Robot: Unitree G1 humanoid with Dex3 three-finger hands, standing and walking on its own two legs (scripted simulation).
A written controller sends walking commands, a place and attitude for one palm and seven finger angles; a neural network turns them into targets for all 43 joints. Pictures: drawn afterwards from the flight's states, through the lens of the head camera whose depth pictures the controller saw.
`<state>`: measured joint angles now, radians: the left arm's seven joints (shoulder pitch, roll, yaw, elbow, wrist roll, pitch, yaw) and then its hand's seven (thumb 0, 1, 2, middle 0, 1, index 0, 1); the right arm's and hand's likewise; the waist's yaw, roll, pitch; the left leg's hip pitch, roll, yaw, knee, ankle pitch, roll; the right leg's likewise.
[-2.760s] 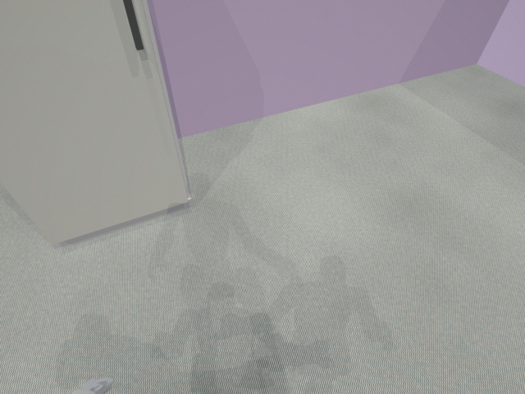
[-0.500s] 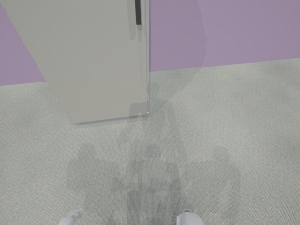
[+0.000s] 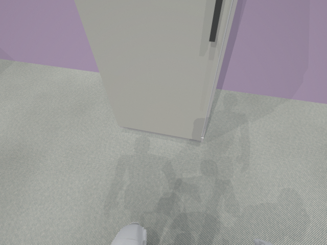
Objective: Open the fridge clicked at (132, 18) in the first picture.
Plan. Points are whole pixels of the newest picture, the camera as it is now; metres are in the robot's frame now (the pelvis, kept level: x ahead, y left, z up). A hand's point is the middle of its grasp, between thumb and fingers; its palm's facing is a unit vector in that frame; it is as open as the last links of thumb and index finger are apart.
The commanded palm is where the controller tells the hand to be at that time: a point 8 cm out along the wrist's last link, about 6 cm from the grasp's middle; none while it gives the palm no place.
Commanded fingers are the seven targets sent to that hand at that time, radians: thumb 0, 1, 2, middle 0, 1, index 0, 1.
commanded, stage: walk to a spot facing it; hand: right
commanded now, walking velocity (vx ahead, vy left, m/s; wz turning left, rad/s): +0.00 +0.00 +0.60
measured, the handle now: out of the picture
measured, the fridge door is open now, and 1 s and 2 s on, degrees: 0 0 0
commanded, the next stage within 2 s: turn to face it in 0.06 s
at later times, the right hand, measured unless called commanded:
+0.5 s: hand (230, 236) +0.18 -0.17 -0.19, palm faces -0.04 +0.99 -0.13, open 7.3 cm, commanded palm none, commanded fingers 0.00 -0.90 -0.90 0.20 0.30 0.20 0.30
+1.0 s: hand out of the picture +0.09 -0.18 -0.16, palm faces +0.13 +0.96 -0.24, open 7.4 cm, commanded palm none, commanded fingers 0.00 -0.90 -0.90 0.20 0.30 0.20 0.30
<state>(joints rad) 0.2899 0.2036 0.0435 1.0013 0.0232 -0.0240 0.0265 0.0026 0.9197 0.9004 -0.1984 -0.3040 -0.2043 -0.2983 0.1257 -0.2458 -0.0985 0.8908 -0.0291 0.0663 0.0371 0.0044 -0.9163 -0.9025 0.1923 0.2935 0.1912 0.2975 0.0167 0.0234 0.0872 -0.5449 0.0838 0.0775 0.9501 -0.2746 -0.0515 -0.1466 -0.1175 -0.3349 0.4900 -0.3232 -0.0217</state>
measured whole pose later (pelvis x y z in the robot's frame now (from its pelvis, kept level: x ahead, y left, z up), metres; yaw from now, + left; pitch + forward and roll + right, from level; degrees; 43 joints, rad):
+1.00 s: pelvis +0.06 +0.01 +0.00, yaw -5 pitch -2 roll +0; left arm 0.20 0.23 0.07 1.03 0.01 0.06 0.00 0.01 0.91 0.90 -0.20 -0.30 -0.20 -0.30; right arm 0.23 -0.16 -0.03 1.00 -0.03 0.01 -0.03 0.00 -0.91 -0.90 0.20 0.29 0.20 0.30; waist 0.00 -0.03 0.04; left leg -0.19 0.07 0.13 0.51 -0.29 0.00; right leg -0.42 -0.02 -0.03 0.97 -0.44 0.03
